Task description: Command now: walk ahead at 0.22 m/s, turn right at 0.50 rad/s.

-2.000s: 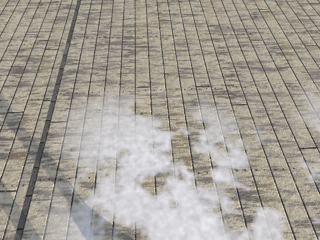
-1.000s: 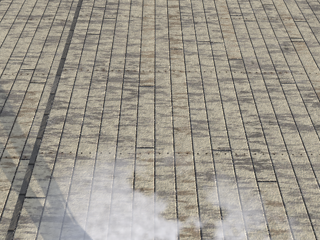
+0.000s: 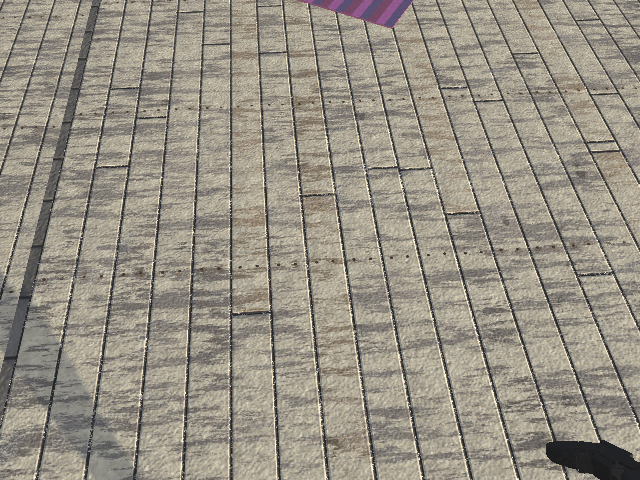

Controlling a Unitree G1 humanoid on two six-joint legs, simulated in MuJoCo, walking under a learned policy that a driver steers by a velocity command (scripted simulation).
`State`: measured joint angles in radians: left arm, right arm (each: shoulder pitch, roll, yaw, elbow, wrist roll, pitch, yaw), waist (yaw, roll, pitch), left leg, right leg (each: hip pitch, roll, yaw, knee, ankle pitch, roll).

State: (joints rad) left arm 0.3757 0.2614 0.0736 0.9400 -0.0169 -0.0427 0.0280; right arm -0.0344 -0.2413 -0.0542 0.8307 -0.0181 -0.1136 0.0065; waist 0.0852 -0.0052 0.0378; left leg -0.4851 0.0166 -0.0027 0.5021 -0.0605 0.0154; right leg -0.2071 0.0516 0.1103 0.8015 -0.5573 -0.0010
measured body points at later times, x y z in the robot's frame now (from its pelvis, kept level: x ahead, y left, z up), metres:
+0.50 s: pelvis +0.06 -0.03 +0.01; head +0.10 -0.07 +0.46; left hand +0.29 +0.20 -0.07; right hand +0.11 -0.35 -0.12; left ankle +0.10 +0.11 -0.67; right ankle +0.06 -0.13 -0.72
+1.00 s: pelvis +0.12 -0.03 +0.02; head +0.14 -0.02 +0.47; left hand +0.41 +0.12 -0.08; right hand +0.03 -0.32 -0.09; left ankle +0.16 +0.09 -0.72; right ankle +0.06 -0.14 -0.66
